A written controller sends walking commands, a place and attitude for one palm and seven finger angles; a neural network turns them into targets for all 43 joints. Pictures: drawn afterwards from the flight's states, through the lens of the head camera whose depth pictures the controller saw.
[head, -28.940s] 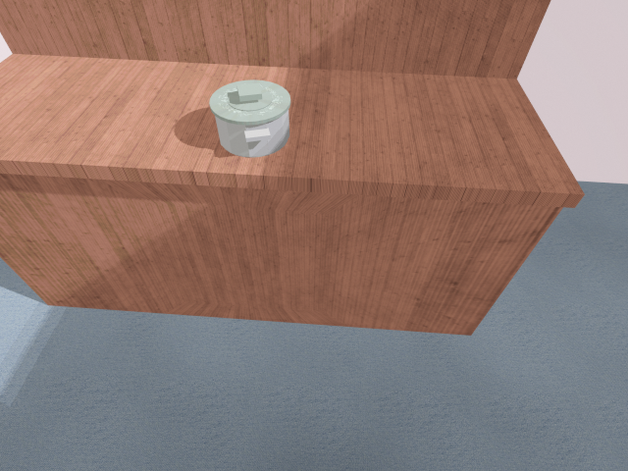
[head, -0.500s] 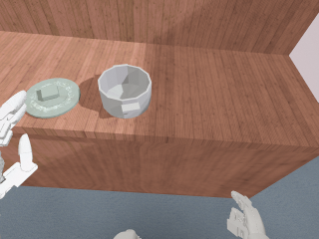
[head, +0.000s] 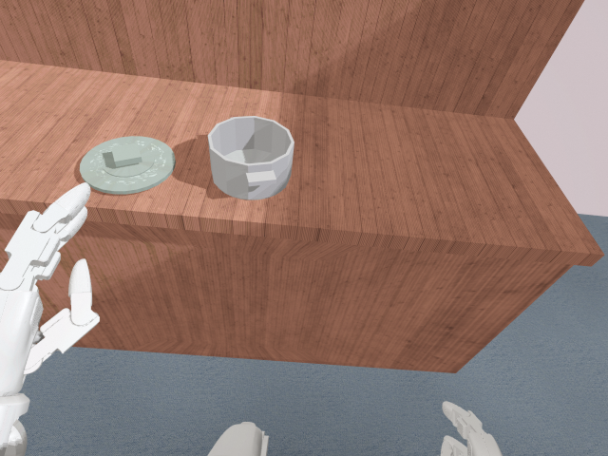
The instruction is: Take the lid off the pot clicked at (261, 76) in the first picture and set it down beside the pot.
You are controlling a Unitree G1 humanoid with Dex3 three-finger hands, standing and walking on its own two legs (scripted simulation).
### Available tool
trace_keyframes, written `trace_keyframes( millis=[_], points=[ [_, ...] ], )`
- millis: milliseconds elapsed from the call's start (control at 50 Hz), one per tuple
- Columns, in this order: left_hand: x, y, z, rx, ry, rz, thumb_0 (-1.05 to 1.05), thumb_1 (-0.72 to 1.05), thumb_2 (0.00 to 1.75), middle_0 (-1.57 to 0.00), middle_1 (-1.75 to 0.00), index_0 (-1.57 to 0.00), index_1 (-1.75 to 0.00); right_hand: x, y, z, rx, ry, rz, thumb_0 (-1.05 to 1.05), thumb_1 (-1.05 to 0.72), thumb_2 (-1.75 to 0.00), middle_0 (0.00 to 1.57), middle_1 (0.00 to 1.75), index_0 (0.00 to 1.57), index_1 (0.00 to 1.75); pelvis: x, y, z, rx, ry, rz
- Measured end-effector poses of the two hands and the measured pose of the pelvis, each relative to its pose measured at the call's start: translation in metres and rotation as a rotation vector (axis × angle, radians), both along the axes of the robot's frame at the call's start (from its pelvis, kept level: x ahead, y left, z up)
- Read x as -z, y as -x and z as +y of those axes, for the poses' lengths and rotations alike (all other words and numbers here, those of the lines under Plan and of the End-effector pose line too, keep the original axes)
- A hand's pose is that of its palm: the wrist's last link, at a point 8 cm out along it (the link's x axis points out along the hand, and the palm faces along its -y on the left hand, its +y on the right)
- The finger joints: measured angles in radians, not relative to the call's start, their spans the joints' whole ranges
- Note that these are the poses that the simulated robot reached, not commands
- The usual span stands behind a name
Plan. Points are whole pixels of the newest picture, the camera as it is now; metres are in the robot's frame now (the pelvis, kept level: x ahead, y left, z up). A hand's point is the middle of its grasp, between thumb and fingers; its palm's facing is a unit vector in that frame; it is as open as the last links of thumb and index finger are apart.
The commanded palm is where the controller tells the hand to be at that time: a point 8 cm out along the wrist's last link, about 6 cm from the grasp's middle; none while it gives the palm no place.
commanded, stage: stop stepping back and stand still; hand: left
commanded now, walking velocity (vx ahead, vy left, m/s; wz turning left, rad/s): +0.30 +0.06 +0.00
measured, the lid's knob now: (126, 154) +0.64 +0.39 -0.01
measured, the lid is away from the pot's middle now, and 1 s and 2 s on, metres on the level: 0.25 0.25 0.25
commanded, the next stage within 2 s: none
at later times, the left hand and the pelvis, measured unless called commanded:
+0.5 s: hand out of the picture +0.06 +0.29 +0.16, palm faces +0.35 -0.86 -0.36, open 7.5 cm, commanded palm +0.00 +0.32 +0.19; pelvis -0.12 +0.04 -0.02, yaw +1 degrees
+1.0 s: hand out of the picture +0.00 +0.25 -0.12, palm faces -0.04 -0.98 -0.21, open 7.4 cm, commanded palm none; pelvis -0.19 +0.06 -0.01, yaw +0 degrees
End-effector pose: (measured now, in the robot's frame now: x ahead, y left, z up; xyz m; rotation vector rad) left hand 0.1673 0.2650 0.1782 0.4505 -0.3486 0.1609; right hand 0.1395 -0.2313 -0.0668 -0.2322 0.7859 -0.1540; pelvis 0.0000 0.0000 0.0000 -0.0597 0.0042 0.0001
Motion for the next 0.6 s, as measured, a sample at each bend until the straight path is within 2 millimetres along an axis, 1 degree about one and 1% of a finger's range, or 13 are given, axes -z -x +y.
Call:
trace_keyframes(
  millis=[40, 80, 120, 140, 200, 240, 300, 340, 380, 420, 500, 560, 600],
  points=[
    [0.011, 0.007, 0.009, -0.028, 0.048, 0.028, 0.01, 0.88, 0.90, -0.21, -0.30, -0.21, -0.30, -0.005, 0.014, -0.003, 0.041, 0.017, 0.020, 0.01, -0.90, -0.89, 0.20, 0.30, 0.21, 0.30, 0.000, 0.007, 0.002, 0.007, -0.021, 0.003],
    [0.019, 0.019, 0.017, -0.042, 0.055, 0.039, 0.02, 0.88, 0.90, -0.21, -0.30, -0.21, -0.30, -0.011, 0.024, -0.006, 0.072, 0.042, -0.003, 0.01, -0.90, -0.89, 0.20, 0.30, 0.21, 0.30, 0.004, 0.017, 0.006, 0.007, -0.025, 0.012],
    [0.021, 0.033, 0.023, -0.032, 0.021, 0.024, 0.02, 0.89, 0.90, -0.21, -0.30, -0.21, -0.30, -0.011, 0.030, -0.007, 0.074, 0.078, -0.053, 0.01, -0.90, -0.89, 0.20, 0.30, 0.20, 0.30, 0.016, 0.030, 0.015, -0.006, -0.007, 0.019],
    [0.020, 0.041, 0.026, -0.028, 0.001, 0.014, 0.02, 0.89, 0.90, -0.21, -0.30, -0.21, -0.30, -0.011, 0.035, -0.005, 0.079, 0.085, -0.067, 0.01, -0.91, -0.89, 0.20, 0.30, 0.20, 0.30, 0.018, 0.039, 0.017, 0.003, -0.030, 0.006],
    [0.009, 0.059, 0.028, -0.023, -0.036, -0.008, 0.02, 0.89, 0.90, -0.21, -0.30, -0.21, -0.30, -0.015, 0.050, 0.006, 0.082, 0.058, -0.114, 0.01, -0.91, -0.89, 0.20, 0.30, 0.20, 0.30, 0.016, 0.058, 0.018, 0.059, -0.076, -0.027],
    [-0.004, 0.070, 0.026, -0.025, -0.062, -0.023, 0.02, 0.89, 0.90, -0.21, -0.30, -0.21, -0.30, -0.016, 0.061, 0.015, 0.071, 0.024, -0.143, 0.01, -0.91, -0.89, 0.20, 0.30, 0.20, 0.30, 0.012, 0.067, 0.020, 0.050, -0.065, -0.029],
    [-0.020, 0.089, 0.026, -0.040, -0.112, -0.062, 0.02, 0.89, 0.90, -0.21, -0.30, -0.21, -0.30, -0.007, 0.077, 0.026, 0.037, -0.031, -0.153, 0.01, -0.91, -0.89, 0.20, 0.30, 0.20, 0.30, 0.013, 0.079, 0.021, 0.034, -0.048, -0.030],
    [-0.021, 0.103, 0.028, -0.050, -0.135, -0.077, 0.02, 0.89, 0.90, -0.21, -0.30, -0.21, -0.30, 0.006, 0.086, 0.030, 0.012, -0.047, -0.134, 0.01, -0.91, -0.89, 0.20, 0.30, 0.20, 0.30, 0.019, 0.089, 0.023, 0.021, -0.024, -0.038],
    [-0.016, 0.115, 0.035, -0.063, -0.105, -0.074, 0.02, 0.89, 0.90, -0.21, -0.30, -0.21, -0.30, 0.015, 0.098, 0.033, 0.002, -0.045, -0.087, 0.01, -0.90, -0.89, 0.20, 0.30, 0.20, 0.30, 0.020, 0.099, 0.027, -0.008, 0.004, -0.053],
    [-0.008, 0.127, 0.045, -0.085, -0.052, -0.066, 0.01, 0.89, 0.90, -0.21, -0.30, -0.21, -0.30, 0.017, 0.112, 0.036, -0.001, -0.038, -0.039, 0.01, -0.90, -0.89, 0.20, 0.30, 0.20, 0.30, 0.019, 0.106, 0.031, -0.011, 0.006, -0.051],
    [0.010, 0.148, 0.063, -0.118, 0.024, -0.047, 0.01, 0.89, 0.90, -0.21, -0.30, -0.21, -0.30, 0.008, 0.132, 0.042, 0.003, 0.011, -0.017, 0.01, -0.90, -0.89, 0.20, 0.30, 0.20, 0.30, 0.019, 0.123, 0.040, -0.012, 0.006, -0.013],
    [0.020, 0.162, 0.071, -0.105, 0.025, -0.063, 0.02, 0.89, 0.90, -0.21, -0.30, -0.21, -0.30, 0.007, 0.139, 0.048, -0.017, 0.064, -0.064, 0.01, -0.90, -0.89, 0.20, 0.30, 0.20, 0.30, 0.031, 0.140, 0.051, -0.020, 0.007, 0.011],
    [0.023, 0.169, 0.074, -0.101, 0.012, -0.061, 0.02, 0.89, 0.90, -0.21, -0.30, -0.20, -0.30, 0.004, 0.146, 0.056, -0.004, 0.065, -0.097, 0.01, -0.91, -0.89, 0.20, 0.30, 0.20, 0.30, 0.032, 0.150, 0.055, 0.031, -0.051, -0.016]
  ],
)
